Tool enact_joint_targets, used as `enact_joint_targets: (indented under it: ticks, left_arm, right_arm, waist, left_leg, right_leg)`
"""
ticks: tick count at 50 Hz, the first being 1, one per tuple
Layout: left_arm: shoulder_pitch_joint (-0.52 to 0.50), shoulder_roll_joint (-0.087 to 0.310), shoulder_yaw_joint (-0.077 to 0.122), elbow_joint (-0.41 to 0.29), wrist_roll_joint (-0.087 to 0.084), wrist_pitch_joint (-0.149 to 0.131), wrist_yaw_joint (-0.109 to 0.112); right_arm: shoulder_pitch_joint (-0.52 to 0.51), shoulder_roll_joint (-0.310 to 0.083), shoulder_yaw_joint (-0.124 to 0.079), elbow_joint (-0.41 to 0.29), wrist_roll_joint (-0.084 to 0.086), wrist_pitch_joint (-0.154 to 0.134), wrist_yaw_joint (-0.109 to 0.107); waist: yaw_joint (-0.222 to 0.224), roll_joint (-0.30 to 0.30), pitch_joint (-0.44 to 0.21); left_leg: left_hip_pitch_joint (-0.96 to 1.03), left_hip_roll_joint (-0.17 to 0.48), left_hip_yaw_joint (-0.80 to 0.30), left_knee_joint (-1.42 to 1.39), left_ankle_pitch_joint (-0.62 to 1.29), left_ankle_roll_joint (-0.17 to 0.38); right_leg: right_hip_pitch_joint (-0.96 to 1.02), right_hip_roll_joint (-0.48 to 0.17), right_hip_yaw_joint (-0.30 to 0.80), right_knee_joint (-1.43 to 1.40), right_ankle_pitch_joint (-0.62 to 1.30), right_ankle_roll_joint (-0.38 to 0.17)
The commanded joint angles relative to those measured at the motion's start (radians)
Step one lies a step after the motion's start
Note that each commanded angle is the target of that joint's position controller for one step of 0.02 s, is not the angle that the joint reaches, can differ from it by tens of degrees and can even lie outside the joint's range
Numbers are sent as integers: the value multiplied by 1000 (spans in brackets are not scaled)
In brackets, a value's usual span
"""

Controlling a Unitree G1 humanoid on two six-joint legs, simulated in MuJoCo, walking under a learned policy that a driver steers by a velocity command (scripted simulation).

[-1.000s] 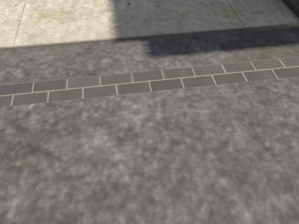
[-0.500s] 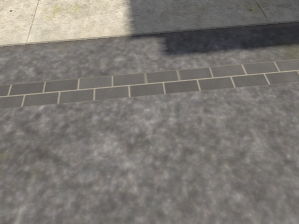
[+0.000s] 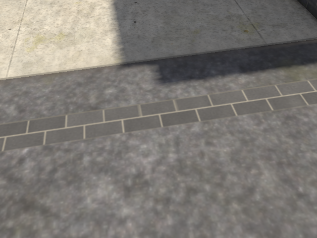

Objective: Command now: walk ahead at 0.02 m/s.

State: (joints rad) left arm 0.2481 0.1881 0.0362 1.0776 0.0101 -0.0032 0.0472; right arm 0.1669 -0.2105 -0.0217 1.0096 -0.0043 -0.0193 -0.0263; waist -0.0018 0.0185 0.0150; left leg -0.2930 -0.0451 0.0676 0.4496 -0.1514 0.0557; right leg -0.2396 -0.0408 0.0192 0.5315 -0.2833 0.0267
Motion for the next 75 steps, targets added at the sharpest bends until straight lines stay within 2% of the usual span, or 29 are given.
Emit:
enact_joint_targets:
  ticks: [1,10,22,25,28,31,33,36,37,38,39,40,41,42,44,46,51,56,59,60,61,62,63,64,65,66,67,70,75]
  left_arm:
    - [23,95,20,-7,-4,-31,-2]
    - [80,91,18,16,-11,-33,-5]
    - [86,71,16,24,-11,-17,-1]
    - [107,73,22,34,-23,-13,3]
    - [79,58,18,-4,-34,-45,4]
    - [9,23,13,-49,-33,-87,-17]
    - [2,31,16,-63,-40,-98,-31]
    - [73,44,25,-35,-47,-111,-34]
    - [155,46,34,10,-39,-109,-34]
    - [252,69,47,48,-28,-101,-34]
    - [382,136,67,66,-26,-97,-28]
    - [458,223,80,66,-23,-103,-38]
    - [380,154,57,46,-13,-116,-37]
    - [310,116,44,19,-16,-125,-40]
    - [211,111,32,-20,-21,-123,-52]
    - [220,76,17,-23,-10,-108,-50]
    - [256,137,23,-38,-6,-99,-25]
    - [294,153,37,-18,-27,-101,-24]
    - [258,187,52,-29,-20,-86,-23]
    - [240,186,52,-34,-15,-76,-24]
    - [216,179,46,-51,-10,-73,-26]
    - [311,68,16,-73,-5,-85,-40]
    - [332,19,-3,-55,-28,-115,-51]
    - [228,109,23,-87,-57,-136,-53]
    - [131,144,30,-119,-67,-143,-47]
    - [90,147,37,-127,-57,-140,-35]
    - [99,142,48,-126,-39,-126,-25]
    - [133,79,45,-131,-35,-88,-16]
    - [-74,109,51,-211,-15,-88,-23]
  right_arm:
    - [22,-96,-20,-28,-2,-8,-11]
    - [34,-86,-19,1,8,-4,-3]
    - [34,-91,-25,31,11,12,-11]
    - [58,-100,-35,52,23,17,-13]
    - [93,-117,-43,48,36,-16,-10]
    - [221,-173,-63,75,32,-51,3]
    - [172,-180,-63,46,19,-68,4]
    - [19,-174,-61,-11,46,-63,10]
    - [-6,-170,-62,-20,51,-54,12]
    - [-16,-141,-55,-29,49,-53,13]
    - [-41,-76,-36,-51,36,-60,18]
    - [-54,-54,-32,-86,39,-77,14]
    - [-60,-90,-39,-81,47,-89,17]
    - [-36,-92,-38,-73,55,-98,26]
    - [-35,-109,-47,-59,38,-103,31]
    - [-48,-90,-49,-58,31,-94,40]
    - [-260,-34,-24,-134,28,-78,49]
    - [-360,-72,-22,-190,38,-80,70]
    - [-258,-135,-50,-180,35,-89,74]
    - [-106,-173,-73,-139,37,-87,68]
    - [77,-216,-95,-88,37,-81,59]
    - [247,-314,-118,-60,3,-75,49]
    - [267,-269,-98,-42,5,-70,53]
    - [164,-206,-79,-51,18,-75,58]
    - [63,-157,-64,-76,20,-81,58]
    - [-15,-125,-53,-86,11,-90,65]
    - [-52,-98,-44,-86,0,-100,69]
    - [-19,-106,-42,-53,0,-102,65]
    - [86,-162,-50,-29,2,-95,28]
  waist:
    - [-14,-106,34]
    - [5,-28,-22]
    - [2,-24,4]
    - [-1,-30,33]
    - [-19,25,142]
    - [-54,131,104]
    - [-28,127,93]
    - [63,94,71]
    - [96,76,48]
    - [123,15,21]
    - [158,-201,-24]
    - [167,-371,-1]
    - [120,-217,59]
    - [81,-144,81]
    - [40,-81,91]
    - [31,-101,78]
    - [67,-101,124]
    - [62,-114,151]
    - [-18,-153,35]
    - [-95,-165,-57]
    - [-177,-158,-163]
    - [-154,65,-354]
    - [-130,213,-481]
    - [-123,163,-312]
    - [-95,88,-178]
    - [-50,-2,-95]
    - [-8,3,-66]
    - [36,46,-12]
    - [-1,20,42]
  left_leg:
    - [73,72,-86,-72,-122,15]
    - [118,78,-81,-14,132,20]
    - [138,84,-91,-8,175,15]
    - [89,50,-73,-1,-339,37]
    - [29,139,-221,-73,-610,99]
    - [133,350,-589,-239,-652,232]
    - [105,405,-653,-269,-597,256]
    - [-31,287,-381,-235,-399,138]
    - [-132,213,-266,-167,-320,101]
    - [-226,153,-175,-37,-247,63]
    - [-351,60,-37,295,-190,-2]
    - [-554,-15,-27,527,-371,-14]
    - [-639,58,-113,690,-367,5]
    - [-686,97,-138,740,-261,25]
    - [-648,150,-120,678,-116,26]
    - [-555,158,-84,596,-39,4]
    - [-407,102,-11,252,163,-28]
    - [-358,90,-23,92,191,16]
    - [-175,29,13,80,102,63]
    - [12,-6,36,81,91,88]
    - [301,50,-28,107,103,125]
    - [720,336,-456,90,-33,269]
    - [791,463,-851,-135,-194,340]
    - [654,411,-747,-175,-246,275]
    - [471,379,-578,-194,-182,235]
    - [287,341,-457,-228,-75,209]
    - [169,299,-371,-254,-15,186]
    - [22,260,-266,-330,4,194]
    - [81,245,-191,-361,100,185]
  right_leg:
    - [-88,-27,39,-179,-53,-40]
    - [5,-11,14,-126,168,-44]
    - [19,1,-3,-134,190,-40]
    - [-30,31,-26,-113,-221,-78]
    - [-179,16,-5,-36,-367,-116]
    - [-284,44,-54,203,-191,-117]
    - [-300,9,-6,314,-246,-139]
    - [-43,6,-53,5,-124,-161]
    - [148,55,-96,-68,21,-142]
    - [285,36,-45,-75,45,-134]
    - [406,-154,241,-224,-76,-191]
    - [465,-341,617,-361,-156,-320]
    - [425,-360,625,-344,-184,-328]
    - [420,-324,528,-337,-144,-292]
    - [356,-265,349,-365,57,-230]
    - [297,-204,208,-381,243,-200]
    - [157,-141,62,-438,320,-193]
    - [266,-202,35,-428,378,-187]
    - [366,-220,8,-244,828,-157]
    - [343,-191,-21,-71,978,-137]
    - [175,-154,-34,161,901,-106]
    - [-213,-13,-51,582,423,-48]
    - [-378,104,83,835,-252,-40]
    - [-486,36,126,916,-224,-69]
    - [-498,-19,86,897,-140,-86]
    - [-446,-67,64,827,-57,-88]
    - [-372,-104,67,761,-12,-91]
    - [-312,-133,55,658,15,-83]
    - [-464,-139,33,359,280,-37]
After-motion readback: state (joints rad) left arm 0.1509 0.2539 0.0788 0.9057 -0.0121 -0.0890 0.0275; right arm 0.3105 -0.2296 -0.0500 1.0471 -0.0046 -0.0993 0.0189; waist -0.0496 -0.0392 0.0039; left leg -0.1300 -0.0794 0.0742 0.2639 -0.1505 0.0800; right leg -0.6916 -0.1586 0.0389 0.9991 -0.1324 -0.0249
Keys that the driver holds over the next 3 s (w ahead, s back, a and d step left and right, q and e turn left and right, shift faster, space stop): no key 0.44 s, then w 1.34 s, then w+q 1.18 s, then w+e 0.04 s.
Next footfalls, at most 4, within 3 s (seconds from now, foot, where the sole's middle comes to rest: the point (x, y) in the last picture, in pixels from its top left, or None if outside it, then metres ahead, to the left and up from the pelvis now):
0.76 right None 0.12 -0.15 -0.77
1.22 left None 0.50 0.08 -0.77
1.76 right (204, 176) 0.81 -0.16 -0.77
2.34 left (149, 133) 1.08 0.11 -0.77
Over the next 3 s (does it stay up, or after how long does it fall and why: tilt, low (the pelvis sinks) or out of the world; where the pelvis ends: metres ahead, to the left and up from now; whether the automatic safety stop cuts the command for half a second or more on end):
stays up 1.30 0.10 0.00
